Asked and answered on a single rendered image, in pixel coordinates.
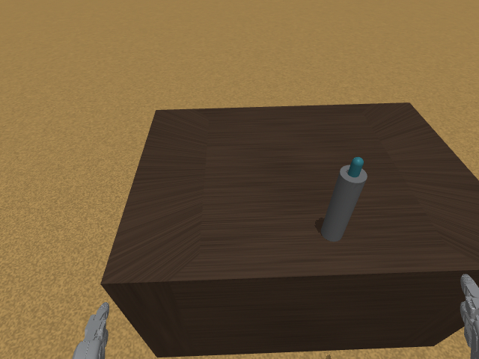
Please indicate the left robot hand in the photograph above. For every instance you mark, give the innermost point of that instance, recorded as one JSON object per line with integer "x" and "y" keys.
{"x": 96, "y": 336}

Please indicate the bottle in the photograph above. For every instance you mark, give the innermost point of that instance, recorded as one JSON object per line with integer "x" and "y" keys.
{"x": 348, "y": 187}

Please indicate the right robot hand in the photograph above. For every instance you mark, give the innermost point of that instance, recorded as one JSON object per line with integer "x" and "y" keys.
{"x": 469, "y": 310}

